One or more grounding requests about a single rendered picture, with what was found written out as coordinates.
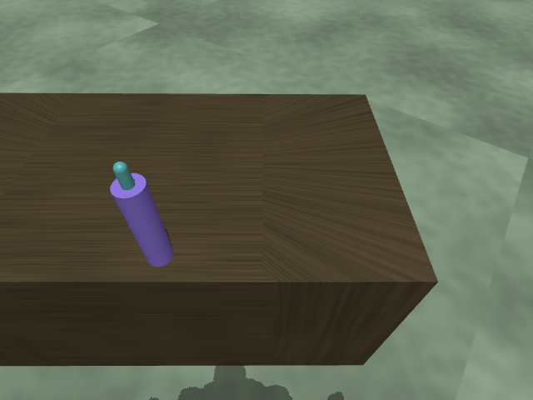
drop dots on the bottle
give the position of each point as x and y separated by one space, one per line
134 199

